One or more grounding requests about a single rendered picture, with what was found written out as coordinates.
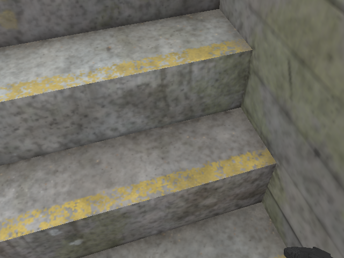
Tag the robot right hand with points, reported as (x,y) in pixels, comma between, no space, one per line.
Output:
(303,252)

